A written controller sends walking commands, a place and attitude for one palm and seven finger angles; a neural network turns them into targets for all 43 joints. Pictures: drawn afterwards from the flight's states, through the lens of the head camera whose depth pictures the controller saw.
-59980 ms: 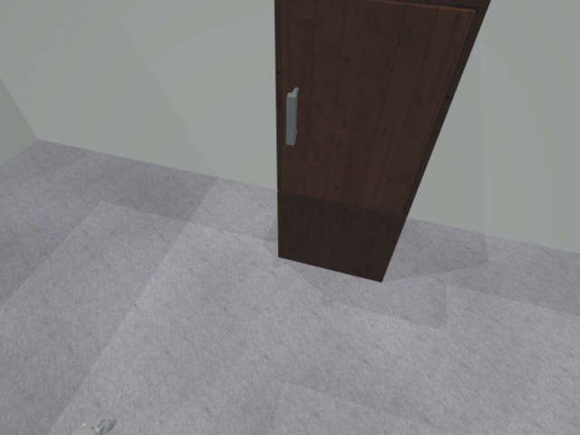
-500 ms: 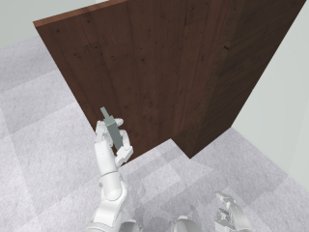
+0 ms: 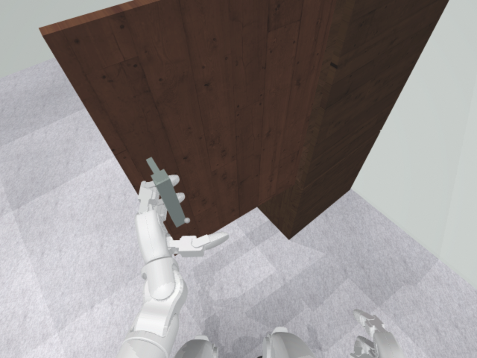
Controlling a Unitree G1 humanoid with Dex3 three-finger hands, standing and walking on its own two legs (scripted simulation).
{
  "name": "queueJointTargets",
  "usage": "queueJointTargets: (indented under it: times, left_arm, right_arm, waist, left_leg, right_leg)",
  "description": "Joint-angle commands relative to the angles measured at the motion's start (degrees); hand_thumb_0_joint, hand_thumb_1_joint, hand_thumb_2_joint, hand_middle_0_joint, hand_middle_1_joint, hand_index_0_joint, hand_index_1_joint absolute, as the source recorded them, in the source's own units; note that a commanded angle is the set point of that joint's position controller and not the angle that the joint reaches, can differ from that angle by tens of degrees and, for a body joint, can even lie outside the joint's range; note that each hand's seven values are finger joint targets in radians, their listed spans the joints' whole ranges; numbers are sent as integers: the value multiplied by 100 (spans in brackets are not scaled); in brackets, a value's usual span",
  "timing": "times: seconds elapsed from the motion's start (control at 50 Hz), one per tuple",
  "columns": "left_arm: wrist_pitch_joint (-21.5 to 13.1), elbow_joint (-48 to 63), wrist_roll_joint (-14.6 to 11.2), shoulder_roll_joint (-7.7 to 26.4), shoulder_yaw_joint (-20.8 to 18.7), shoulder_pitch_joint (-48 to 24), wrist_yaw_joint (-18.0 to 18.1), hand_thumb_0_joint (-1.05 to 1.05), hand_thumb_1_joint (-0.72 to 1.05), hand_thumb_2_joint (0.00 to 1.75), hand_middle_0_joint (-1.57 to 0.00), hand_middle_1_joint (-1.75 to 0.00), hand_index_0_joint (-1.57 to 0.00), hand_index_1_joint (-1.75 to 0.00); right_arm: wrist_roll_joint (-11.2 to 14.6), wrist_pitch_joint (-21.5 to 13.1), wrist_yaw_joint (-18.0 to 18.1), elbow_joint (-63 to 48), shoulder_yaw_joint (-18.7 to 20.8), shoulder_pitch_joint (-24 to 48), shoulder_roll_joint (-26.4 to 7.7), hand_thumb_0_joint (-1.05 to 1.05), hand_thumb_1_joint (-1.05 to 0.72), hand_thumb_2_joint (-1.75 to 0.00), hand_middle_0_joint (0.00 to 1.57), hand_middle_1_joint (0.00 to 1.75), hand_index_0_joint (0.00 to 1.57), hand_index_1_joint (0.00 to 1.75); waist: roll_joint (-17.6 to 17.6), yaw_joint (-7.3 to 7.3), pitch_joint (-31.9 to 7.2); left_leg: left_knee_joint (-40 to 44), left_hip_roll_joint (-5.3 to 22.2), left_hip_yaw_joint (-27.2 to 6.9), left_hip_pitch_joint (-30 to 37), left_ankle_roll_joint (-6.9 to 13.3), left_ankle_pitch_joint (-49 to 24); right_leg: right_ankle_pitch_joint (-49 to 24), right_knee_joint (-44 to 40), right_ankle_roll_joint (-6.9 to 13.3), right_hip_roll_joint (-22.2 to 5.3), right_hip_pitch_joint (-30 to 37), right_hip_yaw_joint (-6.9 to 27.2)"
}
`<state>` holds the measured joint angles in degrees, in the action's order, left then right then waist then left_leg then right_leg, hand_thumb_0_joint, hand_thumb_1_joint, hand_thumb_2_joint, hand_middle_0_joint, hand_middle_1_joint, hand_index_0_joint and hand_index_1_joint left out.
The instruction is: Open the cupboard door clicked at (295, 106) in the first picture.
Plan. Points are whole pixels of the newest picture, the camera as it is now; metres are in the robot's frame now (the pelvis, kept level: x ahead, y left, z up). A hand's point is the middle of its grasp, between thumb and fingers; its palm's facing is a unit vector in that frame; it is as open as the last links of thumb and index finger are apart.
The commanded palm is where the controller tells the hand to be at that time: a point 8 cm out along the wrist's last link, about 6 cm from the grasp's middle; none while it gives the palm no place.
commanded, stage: open thumb and fingers to let go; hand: left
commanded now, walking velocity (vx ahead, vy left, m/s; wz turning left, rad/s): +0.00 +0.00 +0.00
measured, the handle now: (166, 193) +0.39 +0.13 +0.04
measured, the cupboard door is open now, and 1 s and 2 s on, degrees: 85 84 84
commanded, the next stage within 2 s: slide the hand sideways off the handle in 0.28 s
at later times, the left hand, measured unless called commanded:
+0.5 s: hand (177, 233) +0.32 +0.11 +0.03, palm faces +0.05 -0.99 -0.10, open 16.4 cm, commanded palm +0.29 +0.14 +0.03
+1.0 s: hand (161, 253) +0.29 +0.13 +0.02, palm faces -0.17 -0.99 -0.02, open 16.5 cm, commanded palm +0.27 +0.19 +0.03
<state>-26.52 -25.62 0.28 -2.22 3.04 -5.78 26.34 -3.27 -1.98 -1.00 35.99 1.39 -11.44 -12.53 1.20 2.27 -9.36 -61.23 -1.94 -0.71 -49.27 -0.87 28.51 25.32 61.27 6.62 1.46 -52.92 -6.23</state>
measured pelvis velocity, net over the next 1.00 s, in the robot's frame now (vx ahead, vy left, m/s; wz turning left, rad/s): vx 0.01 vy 0.06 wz -0.04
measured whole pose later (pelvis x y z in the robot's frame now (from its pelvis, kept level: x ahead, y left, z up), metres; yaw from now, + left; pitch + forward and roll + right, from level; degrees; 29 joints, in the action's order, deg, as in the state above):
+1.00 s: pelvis +0.01 +0.06 -0.01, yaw -2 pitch +16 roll -1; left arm -21.5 -9.0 -3.1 5.6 9.2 6.8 -0.2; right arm 0.4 0.2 -1.4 26.5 -0.8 -13.5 -12.7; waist 1.8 0.2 -9.0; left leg -67.2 -3.1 2.1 -51.1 4.4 32.5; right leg 27.3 64.9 1.8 0.4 -54.0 -3.6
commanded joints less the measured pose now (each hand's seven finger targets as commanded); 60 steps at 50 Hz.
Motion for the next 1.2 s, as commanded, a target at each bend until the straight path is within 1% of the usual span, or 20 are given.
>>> queueJointTargets:
  times: [0.0,0.16,0.24,0.36,0.38,0.4,0.42,0.44,0.5,0.54,0.6,0.68,0.7,0.74,0.8,0.82,0.94,1.04,1.1,1.18]
  left_arm:
    - [-478,1309,134,261,-105,-1102,130,0,-50,30,-25,-90,-25,-90]
    - [-460,1155,236,-99,370,-1446,48,0,-50,30,-18,-50,-18,-50]
    - [-473,1155,264,-97,329,-1598,173,0,-50,30,-15,-30,-15,-30]
    - [-295,1003,437,-343,472,-1559,499,0,-50,30,-15,-30,-15,-30]
    - [-445,1095,1177,153,1648,-1508,-638,0,-50,30,-15,-30,-15,-30]
    - [-614,1480,970,655,1054,-1855,-1226,0,-50,30,-15,-30,-15,-30]
    - [-702,1523,962,679,1119,-1767,-1581,0,-50,30,-15,-30,-15,-30]
    - [-733,1654,860,631,1227,-1788,-1864,0,-50,30,-15,-30,-15,-30]
    - [-496,1725,148,166,1754,-1856,-2907,0,-50,30,-15,-30,-15,-30]
    - [-208,1683,-557,51,1498,-1750,-3195,0,-50,30,-15,-30,-15,-30]
    - [89,1679,-941,112,1104,-1402,-3141,0,-50,30,-15,-30,-15,-30]
    - [42,1872,-641,190,1005,-804,-2783,0,-50,30,-15,-30,-15,-30]
    - [-15,1923,-513,384,883,-611,-2697,0,-50,30,-15,-30,-15,-30]
    - [-114,2115,-297,352,1007,-461,-2611,0,-50,30,-15,-30,-15,-30]
    - [-131,2341,-193,839,579,-19,-2534,0,-50,30,-15,-30,-15,-30]
    - [-114,2459,-174,758,654,169,-2556,0,-50,30,-15,-30,-15,-30]
    - [122,3107,-403,835,511,628,-2656,0,-50,30,-15,-30,-15,-30]
    - [31,3680,-544,855,520,1009,-2767,0,-50,30,-15,-30,-15,-30]
    - [-10,3673,-506,919,583,1025,-2878,0,-50,30,-15,-30,-15,-30]
    - [126,3522,-510,1083,404,1406,-3084,0,-50,30,-15,-30,-15,-30]
  right_arm:
    - [-19,-239,26,-856,136,269,-477,0,-90,-90,20,30,20,30]
    - [-44,-240,24,-835,97,247,-492,0,-90,-90,20,30,20,30]
    - [-53,-220,41,-854,82,286,-488,0,-90,-90,20,30,20,30]
    - [-85,-154,1,-898,75,293,-474,0,-90,-90,20,30,20,30]
    - [-65,-146,-10,-822,65,17,-673,0,-90,-90,20,30,20,30]
    - [-9,-115,21,-944,111,-94,-690,0,-90,-90,20,30,20,30]
    - [8,-93,49,-986,118,-45,-646,0,-90,-90,20,30,20,30]
    - [44,-100,62,-1047,115,-11,-632,0,-90,-90,20,30,20,30]
    - [275,-186,96,-1229,49,-25,-697,0,-90,-90,20,30,20,30]
    - [409,-227,161,-1301,11,29,-725,0,-90,-90,20,30,20,30]
    - [475,-272,216,-1432,-14,79,-805,0,-90,-90,20,30,20,30]
    - [393,-275,101,-1487,44,-32,-793,0,-90,-90,20,30,20,30]
    - [365,-272,72,-1514,53,-52,-817,0,-90,-90,20,30,20,30]
    - [327,-237,-8,-1583,72,-46,-774,0,-90,-90,20,30,20,30]
    - [309,-153,-45,-1676,93,-41,-814,0,-90,-90,20,30,20,30]
    - [309,-121,-51,-1749,85,0,-790,0,-90,-90,20,30,20,30]
    - [369,-26,34,-1890,61,-4,-732,0,-90,-90,20,30,20,30]
    - [371,-121,117,-1881,50,-43,-705,0,-90,-90,20,30,20,30]
    - [354,-184,150,-1854,40,-48,-723,0,-90,-90,20,30,20,30]
    - [367,-196,177,-1900,44,-31,-730,0,-90,-90,20,30,20,30]
  waist:
    - [-673,-83,-1719]
    - [-575,58,-1492]
    - [-431,-3,-1557]
    - [-474,-56,-1654]
    - [-519,439,-1530]
    - [-348,257,-1972]
    - [-244,130,-2092]
    - [-125,156,-2107]
    - [-96,361,-1615]
    - [-218,278,-1357]
    - [-381,101,-1264]
    - [-392,10,-1306]
    - [-323,-99,-1353]
    - [-221,-77,-1352]
    - [-171,-244,-1498]
    - [-168,-269,-1545]
    - [-152,-217,-1563]
    - [-133,-140,-1610]
    - [-211,-31,-1410]
    - [-172,-105,-1406]
  left_leg:
    - [375,-61,-38,-380,153,-514]
    - [462,-20,-50,-36,209,-564]
    - [540,-16,-102,114,198,-622]
    - [625,14,-167,315,157,-776]
    - [432,60,-144,387,244,-768]
    - [406,15,-199,373,259,-971]
    - [430,7,-186,465,250,-1102]
    - [435,21,-218,578,237,-1109]
    - [600,53,-364,823,247,-775]
    - [805,64,-445,846,218,-438]
    - [986,60,-525,773,178,-339]
    - [857,124,-544,812,81,-778]
    - [823,108,-541,727,48,-923]
    - [742,129,-516,735,18,-1011]
    - [681,115,-478,619,-6,-1126]
    - [661,119,-444,650,1,-1196]
    - [629,137,-416,723,6,-1406]
    - [477,157,-460,822,-13,-1857]
    - [403,147,-506,611,8,-1596]
    - [349,94,-398,395,59,-1245]
  right_leg:
    - [-865,-1488,-650,-610,2505,1621]
    - [-677,-1217,-550,-387,1834,1039]
    - [-662,-1051,-495,-301,1663,822]
    - [-749,-839,-450,-202,1425,550]
    - [-1127,-754,-459,-251,1318,723]
    - [-1410,-619,-380,-297,1541,719]
    - [-1593,-547,-363,-286,1637,734]
    - [-1568,-545,-366,-273,1536,712]
    - [-985,-764,-363,-222,1215,639]
    - [-503,-928,-393,-157,1153,528]
    - [-312,-875,-385,-146,1131,395]
    - [-536,-574,-390,-165,821,303]
    - [-585,-483,-355,-164,864,323]
    - [-604,-393,-355,-179,750,330]
    - [-668,-331,-315,-143,900,384]
    - [-734,-326,-325,-148,962,404]
    - [-1004,-351,-369,-105,1137,391]
    - [-1327,-279,-396,-88,1106,378]
    - [-1132,-233,-396,-86,924,365]
    - [-1003,-259,-409,-96,963,408]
